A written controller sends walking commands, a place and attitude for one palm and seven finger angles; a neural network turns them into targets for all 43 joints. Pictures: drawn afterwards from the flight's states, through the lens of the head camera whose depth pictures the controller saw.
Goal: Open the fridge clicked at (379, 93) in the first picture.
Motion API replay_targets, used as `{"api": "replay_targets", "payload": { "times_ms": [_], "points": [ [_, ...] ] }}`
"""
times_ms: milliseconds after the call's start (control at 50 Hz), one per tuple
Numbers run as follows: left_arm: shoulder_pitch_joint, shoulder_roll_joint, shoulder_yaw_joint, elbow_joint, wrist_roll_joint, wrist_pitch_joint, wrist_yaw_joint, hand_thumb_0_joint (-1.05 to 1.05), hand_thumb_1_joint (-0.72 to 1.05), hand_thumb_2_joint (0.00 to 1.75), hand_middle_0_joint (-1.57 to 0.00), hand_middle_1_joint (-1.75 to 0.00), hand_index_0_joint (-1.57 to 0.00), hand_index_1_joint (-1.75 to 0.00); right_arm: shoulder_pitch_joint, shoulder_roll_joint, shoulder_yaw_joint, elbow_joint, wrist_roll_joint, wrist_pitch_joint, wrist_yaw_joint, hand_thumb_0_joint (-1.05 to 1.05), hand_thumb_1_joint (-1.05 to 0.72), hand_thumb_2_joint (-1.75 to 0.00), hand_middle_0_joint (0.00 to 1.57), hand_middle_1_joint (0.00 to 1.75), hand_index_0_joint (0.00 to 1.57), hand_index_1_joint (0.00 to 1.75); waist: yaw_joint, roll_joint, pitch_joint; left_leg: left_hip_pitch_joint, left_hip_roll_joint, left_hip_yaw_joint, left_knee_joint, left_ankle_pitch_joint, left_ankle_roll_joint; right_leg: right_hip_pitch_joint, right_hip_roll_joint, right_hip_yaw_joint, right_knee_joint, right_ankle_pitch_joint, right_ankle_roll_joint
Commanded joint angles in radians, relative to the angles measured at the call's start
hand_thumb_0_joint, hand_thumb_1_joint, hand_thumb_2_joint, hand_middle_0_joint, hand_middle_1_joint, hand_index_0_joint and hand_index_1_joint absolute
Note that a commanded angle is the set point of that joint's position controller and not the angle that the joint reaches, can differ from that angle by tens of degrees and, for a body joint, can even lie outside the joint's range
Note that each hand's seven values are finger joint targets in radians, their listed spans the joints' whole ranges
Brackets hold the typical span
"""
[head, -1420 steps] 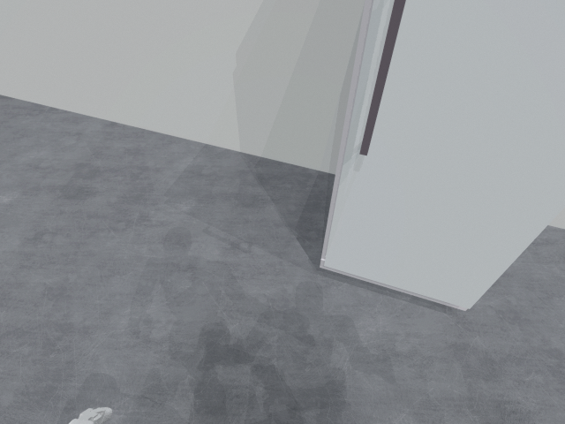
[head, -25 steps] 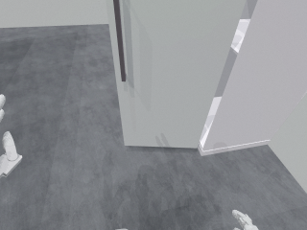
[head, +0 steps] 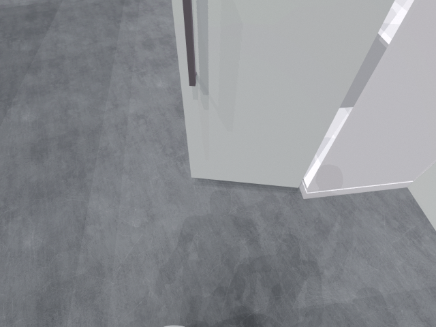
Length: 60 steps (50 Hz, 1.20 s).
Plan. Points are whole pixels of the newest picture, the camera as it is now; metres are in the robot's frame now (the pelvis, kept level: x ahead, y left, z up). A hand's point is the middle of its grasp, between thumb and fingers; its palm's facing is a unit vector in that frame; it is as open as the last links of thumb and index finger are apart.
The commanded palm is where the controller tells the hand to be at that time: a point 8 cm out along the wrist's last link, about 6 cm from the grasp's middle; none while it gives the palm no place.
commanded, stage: let the arm hang, fingers relaxed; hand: left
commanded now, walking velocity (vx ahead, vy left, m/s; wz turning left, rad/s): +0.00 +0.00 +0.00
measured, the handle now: (189, 9) +0.80 +0.13 +0.16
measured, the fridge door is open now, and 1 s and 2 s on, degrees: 77 77 77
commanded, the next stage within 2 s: look to check the result in 0.72 s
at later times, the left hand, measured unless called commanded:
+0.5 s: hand out of the picture +0.07 +0.21 -0.15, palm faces -0.05 -0.97 -0.22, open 7.4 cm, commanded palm none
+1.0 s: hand out of the picture +0.02 +0.24 -0.16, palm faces -0.07 -0.96 -0.26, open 7.4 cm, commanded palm none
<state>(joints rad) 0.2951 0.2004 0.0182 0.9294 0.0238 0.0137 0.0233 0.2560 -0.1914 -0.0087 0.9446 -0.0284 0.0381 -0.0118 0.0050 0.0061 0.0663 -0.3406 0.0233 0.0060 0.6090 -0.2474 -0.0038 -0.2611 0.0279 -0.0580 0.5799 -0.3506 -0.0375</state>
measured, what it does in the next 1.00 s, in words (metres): stands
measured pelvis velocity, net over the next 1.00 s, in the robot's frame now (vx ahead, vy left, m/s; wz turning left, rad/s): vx -0.01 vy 0.03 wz -0.05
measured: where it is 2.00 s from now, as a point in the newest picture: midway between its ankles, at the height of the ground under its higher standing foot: outside the picture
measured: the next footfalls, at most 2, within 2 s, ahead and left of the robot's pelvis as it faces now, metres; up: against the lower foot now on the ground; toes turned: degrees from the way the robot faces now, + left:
none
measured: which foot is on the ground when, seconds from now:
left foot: down 0.00-1.00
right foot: down 0.00-1.00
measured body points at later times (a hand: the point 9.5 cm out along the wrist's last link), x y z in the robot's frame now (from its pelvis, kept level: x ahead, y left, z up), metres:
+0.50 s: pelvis +0.01 +0.02 +0.02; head +0.00 +0.03 +0.47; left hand +0.07 +0.26 -0.14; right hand +0.04 -0.22 -0.13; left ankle +0.01 +0.12 -0.73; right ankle -0.03 -0.10 -0.73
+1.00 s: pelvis -0.01 +0.03 +0.02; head +0.01 +0.03 +0.47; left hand +0.02 +0.29 -0.14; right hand +0.00 -0.23 -0.13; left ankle +0.01 +0.12 -0.73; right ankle -0.03 -0.10 -0.73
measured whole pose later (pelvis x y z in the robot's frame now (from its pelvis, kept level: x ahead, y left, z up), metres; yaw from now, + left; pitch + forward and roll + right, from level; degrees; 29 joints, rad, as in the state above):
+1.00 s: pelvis -0.01 +0.03 +0.02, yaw -3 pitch -1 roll +0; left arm 0.21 0.25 -0.01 1.16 0.02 -0.01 0.02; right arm 0.21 -0.23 -0.01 1.15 -0.02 0.00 -0.02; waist 0.00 -0.01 0.05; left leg -0.15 -0.01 0.08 0.34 -0.17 0.04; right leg -0.11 -0.01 0.01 0.35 -0.22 0.01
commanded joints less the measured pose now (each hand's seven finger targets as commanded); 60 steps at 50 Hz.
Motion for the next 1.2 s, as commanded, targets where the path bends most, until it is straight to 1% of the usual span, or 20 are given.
{"api": "replay_targets", "payload": {
  "times_ms": [0, 20, 40, 140, 160, 180, 240, 320, 400, 440, 480, 520, 620, 660, 760, 800, 940, 1040, 1120, 1180],
  "points": [
    [0.014, 0.105, 0.017, 0.011, -0.010, -0.039, 0.010, 0.00, 0.90, 0.90, -0.20, -0.30, -0.20, -0.30, -0.005, -0.128, -0.028, -0.007, 0.007, -0.056, -0.032, 0.00, -0.90, -0.90, 0.20, 0.30, 0.20, 0.30, -0.002, 0.045, -0.225, 0.265, 0.120, -0.061, -0.097, 0.558, 0.048, 0.093, -0.124, 0.127, -0.128, 0.499, 0.004],
    [0.000, 0.112, 0.015, 0.036, -0.012, -0.033, 0.010, 0.00, 0.90, 0.90, -0.20, -0.30, -0.20, -0.30, 0.001, -0.117, -0.026, 0.014, 0.012, -0.052, -0.035, 0.00, -0.90, -0.90, 0.20, 0.30, 0.20, 0.30, -0.013, 0.099, -0.215, 0.268, 0.115, -0.060, -0.113, 0.560, 0.047, 0.102, -0.124, 0.111, -0.130, 0.481, 0.008],
    [-0.004, 0.118, 0.012, 0.055, -0.014, -0.031, 0.010, 0.00, 0.90, 0.90, -0.20, -0.30, -0.20, -0.30, 0.008, -0.116, -0.023, 0.032, 0.014, -0.050, -0.037, 0.00, -0.90, -0.90, 0.20, 0.30, 0.20, 0.30, -0.014, 0.098, -0.215, 0.272, 0.117, -0.061, -0.129, 0.564, 0.047, 0.119, -0.118, 0.106, -0.133, 0.472, 0.009],
    [-0.012, 0.128, -0.001, 0.126, -0.012, -0.028, 0.006, 0.00, 0.90, 0.90, -0.20, -0.30, -0.20, -0.30, -0.013, -0.130, -0.022, 0.076, 0.017, -0.045, -0.036, 0.00, -0.90, -0.90, 0.20, 0.30, 0.20, 0.30, -0.011, 0.004, -0.131, 0.235, 0.108, -0.054, -0.212, 0.354, 0.043, 0.127, -0.126, 0.112, -0.206, 0.395, 0.008],
    [-0.016, 0.125, -0.003, 0.135, -0.011, -0.028, 0.006, 0.00, 0.90, 0.90, -0.20, -0.30, -0.20, -0.30, -0.020, -0.133, -0.022, 0.083, 0.016, -0.045, -0.034, 0.00, -0.90, -0.90, 0.20, 0.30, 0.20, 0.30, -0.011, -0.005, -0.110, 0.229, 0.105, -0.056, -0.230, 0.307, 0.042, 0.118, -0.125, 0.116, -0.220, 0.362, 0.008],
    [-0.015, 0.134, -0.003, 0.143, -0.010, -0.030, 0.005, 0.00, 0.90, 0.90, -0.20, -0.30, -0.20, -0.30, -0.022, -0.135, -0.022, 0.091, 0.017, -0.046, -0.032, 0.00, -0.90, -0.90, 0.20, 0.30, 0.20, 0.30, -0.009, -0.002, -0.111, 0.231, 0.104, -0.052, -0.235, 0.302, 0.041, 0.125, -0.128, 0.122, -0.228, 0.370, 0.007],
    [-0.034, 0.132, -0.007, 0.160, -0.010, -0.028, 0.004, 0.00, 0.90, 0.90, -0.20, -0.30, -0.20, -0.30, -0.032, -0.133, -0.017, 0.111, 0.014, -0.047, -0.027, 0.00, -0.90, -0.90, 0.20, 0.30, 0.20, 0.30, -0.010, -0.002, -0.059, 0.207, 0.099, -0.056, -0.277, 0.227, 0.040, 0.110, -0.129, 0.128, -0.246, 0.301, 0.009],
    [-0.045, 0.136, -0.005, 0.169, -0.010, -0.031, 0.003, 0.00, 0.90, 0.90, -0.20, -0.30, -0.20, -0.30, -0.037, -0.135, -0.014, 0.128, 0.012, -0.054, -0.024, 0.00, -0.90, -0.90, 0.20, 0.30, 0.20, 0.30, -0.007, 0.006, -0.055, 0.205, 0.096, -0.057, -0.296, 0.225, 0.039, 0.118, -0.133, 0.132, -0.255, 0.287, 0.012],
    [-0.055, 0.137, -0.003, 0.169, -0.009, -0.033, 0.003, 0.00, 0.90, 0.90, -0.20, -0.30, -0.20, -0.30, -0.043, -0.136, -0.012, 0.138, 0.011, -0.056, -0.021, 0.00, -0.90, -0.90, 0.20, 0.30, 0.20, 0.30, -0.005, -0.007, -0.039, 0.204, 0.094, -0.056, -0.308, 0.213, 0.038, 0.110, -0.136, 0.135, -0.265, 0.272, 0.013],
    [-0.064, 0.140, -0.002, 0.165, -0.010, -0.033, 0.003, 0.00, 0.90, 0.90, -0.20, -0.30, -0.20, -0.30, -0.040, -0.137, -0.012, 0.142, 0.009, -0.056, -0.020, 0.00, -0.90, -0.90, 0.20, 0.30, 0.20, 0.30, -0.005, 0.001, -0.017, 0.189, 0.091, -0.057, -0.318, 0.194, 0.036, 0.106, -0.134, 0.136, -0.269, 0.254, 0.013],
    [-0.062, 0.150, 0.001, 0.161, -0.009, -0.036, 0.003, 0.00, 0.90, 0.90, -0.20, -0.30, -0.20, -0.30, -0.041, -0.147, -0.015, 0.141, 0.011, -0.059, -0.020, 0.00, -0.90, -0.90, 0.20, 0.30, 0.20, 0.30, -0.003, -0.003, -0.035, 0.202, 0.092, -0.057, -0.312, 0.212, 0.037, 0.113, -0.135, 0.140, -0.270, 0.270, 0.011],
    [-0.072, 0.146, 0.001, 0.160, -0.011, -0.036, 0.002, 0.00, 0.90, 0.90, -0.20, -0.30, -0.20, -0.30, -0.039, -0.147, -0.014, 0.144, 0.009, -0.060, -0.020, 0.00, -0.90, -0.90, 0.20, 0.30, 0.20, 0.30, -0.005, 0.009, -0.031, 0.199, 0.091, -0.058, -0.319, 0.204, 0.037, 0.115, -0.136, 0.138, -0.271, 0.258, 0.011],
    [-0.073, 0.151, 0.002, 0.163, -0.012, -0.035, 0.001, 0.00, 0.90, 0.90, -0.20, -0.30, -0.20, -0.30, -0.031, -0.153, -0.013, 0.151, 0.010, -0.061, -0.020, 0.00, -0.90, -0.90, 0.20, 0.30, 0.20, 0.30, -0.006, 0.000, -0.030, 0.198, 0.093, -0.061, -0.327, 0.184, 0.039, 0.114, -0.135, 0.139, -0.274, 0.235, 0.008],
    [-0.074, 0.160, 0.004, 0.163, -0.012, -0.037, 0.001, 0.00, 0.90, 0.90, -0.20, -0.30, -0.20, -0.30, -0.030, -0.163, -0.016, 0.154, 0.010, -0.063, -0.021, 0.00, -0.90, -0.90, 0.20, 0.30, 0.20, 0.30, -0.007, 0.015, -0.049, 0.212, 0.094, -0.060, -0.323, 0.203, 0.041, 0.122, -0.135, 0.142, -0.273, 0.248, 0.005],
    [-0.075, 0.170, 0.003, 0.172, -0.013, -0.037, 0.000, 0.00, 0.90, 0.90, -0.20, -0.30, -0.20, -0.30, -0.032, -0.174, -0.018, 0.157, 0.013, -0.061, -0.022, 0.00, -0.90, -0.90, 0.20, 0.30, 0.20, 0.30, -0.010, -0.001, -0.039, 0.217, 0.096, -0.060, -0.325, 0.187, 0.043, 0.112, -0.136, 0.142, -0.282, 0.238, 0.003],
    [-0.075, 0.176, 0.004, 0.173, -0.013, -0.039, 0.000, 0.00, 0.90, 0.90, -0.20, -0.30, -0.20, -0.30, -0.032, -0.179, -0.020, 0.158, 0.014, -0.060, -0.021, 0.00, -0.90, -0.90, 0.20, 0.30, 0.20, 0.30, -0.011, -0.014, -0.053, 0.225, 0.097, -0.061, -0.320, 0.184, 0.044, 0.115, -0.137, 0.144, -0.286, 0.239, 0.002],
    [-0.092, 0.200, 0.003, 0.178, -0.011, -0.038, -0.002, 0.00, 0.90, 0.90, -0.20, -0.30, -0.20, -0.30, -0.055, -0.210, -0.026, 0.156, 0.014, -0.057, -0.019, 0.00, -0.90, -0.90, 0.20, 0.30, 0.20, 0.30, -0.015, 0.007, -0.019, 0.211, 0.098, -0.067, -0.342, 0.109, 0.042, 0.090, -0.134, 0.152, -0.300, 0.186, -0.002],
    [-0.112, 0.227, 0.007, 0.176, -0.010, -0.042, -0.005, 0.00, 0.90, 0.90, -0.20, -0.30, -0.20, -0.30, -0.085, -0.241, -0.031, 0.147, 0.014, -0.060, -0.017, 0.00, -0.90, -0.90, 0.20, 0.30, 0.20, 0.30, -0.015, 0.003, -0.043, 0.222, 0.103, -0.072, -0.345, 0.116, 0.043, 0.096, -0.137, 0.151, -0.303, 0.195, -0.001],
    [-0.132, 0.250, 0.012, 0.169, -0.009, -0.047, -0.007, 0.00, 0.90, 0.90, -0.20, -0.30, -0.20, -0.30, -0.112, -0.265, -0.034, 0.140, 0.014, -0.065, -0.014, 0.00, -0.90, -0.90, 0.20, 0.30, 0.20, 0.30, -0.013, -0.004, -0.071, 0.243, 0.105, -0.073, -0.336, 0.165, 0.044, 0.107, -0.144, 0.155, -0.304, 0.235, -0.001],
    [-0.149, 0.270, 0.014, 0.163, -0.009, -0.050, -0.008, 0.00, 0.90, 0.90, -0.20, -0.30, -0.20, -0.30, -0.133, -0.286, -0.035, 0.135, 0.016, -0.065, -0.013, 0.00, -0.90, -0.90, 0.20, 0.30, 0.20, 0.30, -0.014, -0.003, -0.074, 0.251, 0.107, -0.074, -0.335, 0.186, 0.041, 0.108, -0.146, 0.161, -0.310, 0.253, -0.003]
  ]
}}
